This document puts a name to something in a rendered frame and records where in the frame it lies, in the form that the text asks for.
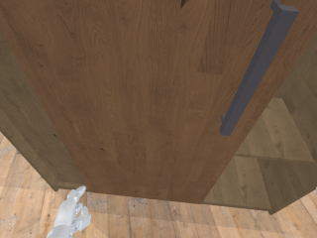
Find robot left hand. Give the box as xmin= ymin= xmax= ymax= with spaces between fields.
xmin=53 ymin=185 xmax=91 ymax=233

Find handle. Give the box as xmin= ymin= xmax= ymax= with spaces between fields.
xmin=220 ymin=0 xmax=299 ymax=136

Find left robot forearm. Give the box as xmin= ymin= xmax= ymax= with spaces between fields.
xmin=47 ymin=224 xmax=73 ymax=238

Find wardrobe door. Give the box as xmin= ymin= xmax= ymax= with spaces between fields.
xmin=0 ymin=30 xmax=86 ymax=184
xmin=0 ymin=0 xmax=317 ymax=204

